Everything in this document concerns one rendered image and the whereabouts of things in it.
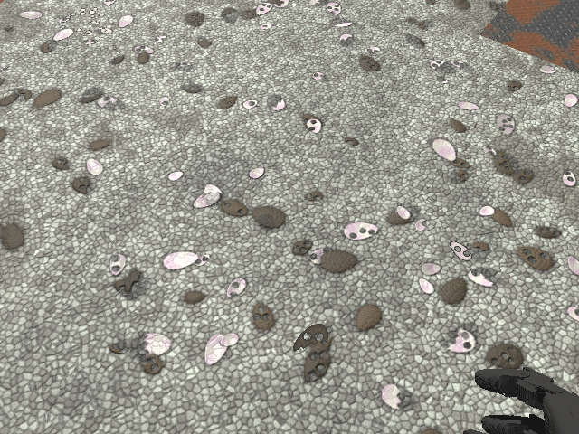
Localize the right robot hand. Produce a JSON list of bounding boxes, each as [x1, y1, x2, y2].
[[463, 367, 579, 434]]

